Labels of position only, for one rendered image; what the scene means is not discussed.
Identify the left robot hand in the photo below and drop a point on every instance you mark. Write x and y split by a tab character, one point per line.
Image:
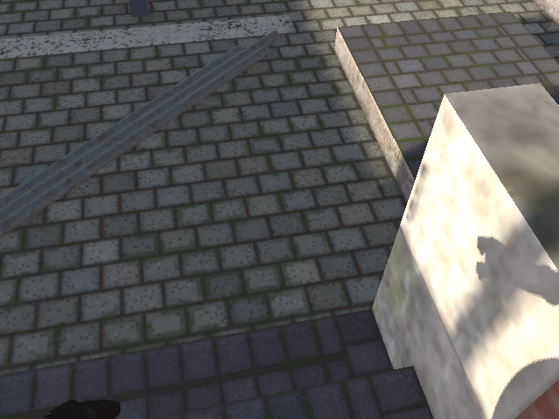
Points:
102	409

